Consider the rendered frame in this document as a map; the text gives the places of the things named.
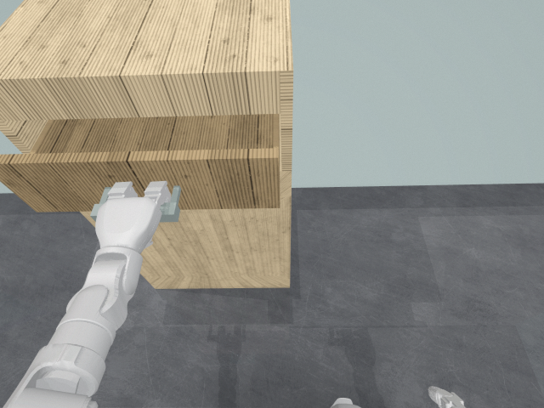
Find robot left upper arm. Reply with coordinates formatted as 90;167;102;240
11;387;98;408

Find right robot hand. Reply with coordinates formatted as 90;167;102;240
428;386;466;408

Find left robot hand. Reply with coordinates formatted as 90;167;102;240
95;181;171;254

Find drawer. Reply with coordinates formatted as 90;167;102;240
0;114;280;213

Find left robot forearm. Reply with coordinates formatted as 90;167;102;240
3;246;143;408

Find handle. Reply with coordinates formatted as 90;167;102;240
90;185;181;222

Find cabinet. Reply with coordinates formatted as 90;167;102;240
0;0;293;289

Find right robot shin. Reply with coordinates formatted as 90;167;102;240
331;398;353;407

